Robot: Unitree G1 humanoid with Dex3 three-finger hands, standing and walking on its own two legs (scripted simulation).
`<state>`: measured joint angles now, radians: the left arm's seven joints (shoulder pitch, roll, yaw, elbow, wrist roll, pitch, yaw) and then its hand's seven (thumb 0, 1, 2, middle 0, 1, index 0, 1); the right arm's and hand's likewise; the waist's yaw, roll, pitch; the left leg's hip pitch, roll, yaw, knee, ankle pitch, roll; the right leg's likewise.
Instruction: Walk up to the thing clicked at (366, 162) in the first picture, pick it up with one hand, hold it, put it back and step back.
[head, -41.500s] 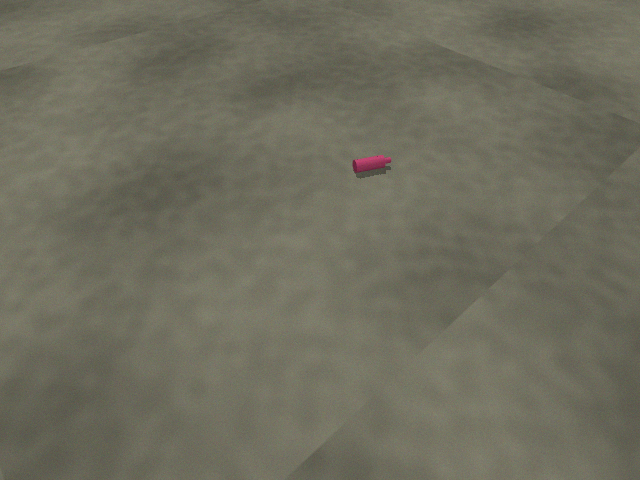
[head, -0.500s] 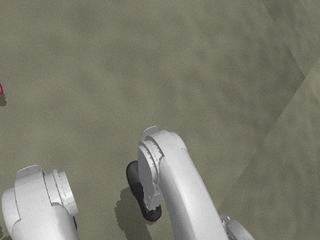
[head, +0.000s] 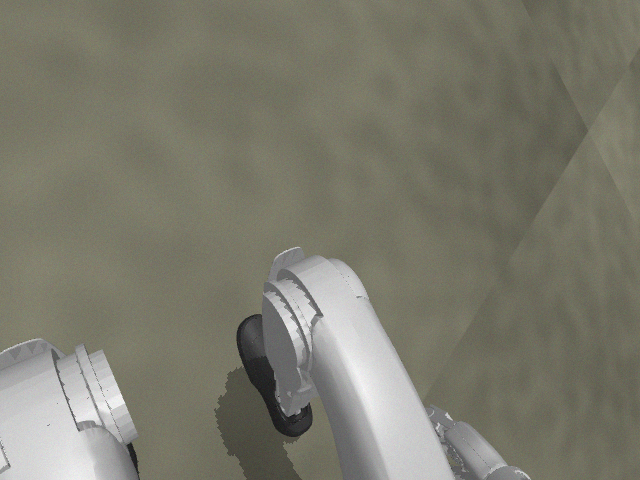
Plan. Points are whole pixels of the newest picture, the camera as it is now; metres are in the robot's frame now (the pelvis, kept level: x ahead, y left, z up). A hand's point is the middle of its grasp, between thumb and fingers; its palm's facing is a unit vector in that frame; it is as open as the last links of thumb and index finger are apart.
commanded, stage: rest palm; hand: left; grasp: from above
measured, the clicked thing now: out of the picture +0.49 +0.34 -0.28
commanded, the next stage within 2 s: close in 1.02 s
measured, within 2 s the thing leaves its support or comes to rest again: neither
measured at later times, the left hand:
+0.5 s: hand out of the picture +0.46 +0.34 -0.24, palm faces -0.46 -0.10 -0.88, open 13.5 cm
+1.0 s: hand out of the picture +0.46 +0.34 -0.25, palm faces -0.48 -0.11 -0.87, open 13.3 cm
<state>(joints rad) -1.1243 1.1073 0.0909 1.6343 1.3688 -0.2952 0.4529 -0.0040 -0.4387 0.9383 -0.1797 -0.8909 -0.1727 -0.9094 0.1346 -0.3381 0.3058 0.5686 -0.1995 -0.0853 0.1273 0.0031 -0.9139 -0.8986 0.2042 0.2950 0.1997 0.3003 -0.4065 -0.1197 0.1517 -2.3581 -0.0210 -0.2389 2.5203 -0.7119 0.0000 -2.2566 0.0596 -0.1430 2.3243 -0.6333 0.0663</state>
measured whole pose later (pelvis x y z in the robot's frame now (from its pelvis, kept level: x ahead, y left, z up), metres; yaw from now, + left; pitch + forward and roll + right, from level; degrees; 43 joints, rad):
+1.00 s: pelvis +0.00 +0.00 +0.00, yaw -2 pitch +28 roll -16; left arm -1.10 1.15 0.09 1.67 1.36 -0.30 0.50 0.00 -0.39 0.92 -0.18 -0.95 -0.19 -0.95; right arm 0.12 -0.36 0.35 0.56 -0.22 -0.13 0.15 0.00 -0.92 -0.90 0.20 0.30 0.20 0.30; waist -0.41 -0.15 0.19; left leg -2.34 -0.01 -0.27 2.55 -0.73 0.00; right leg -2.23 0.07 -0.17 2.32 -0.63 0.07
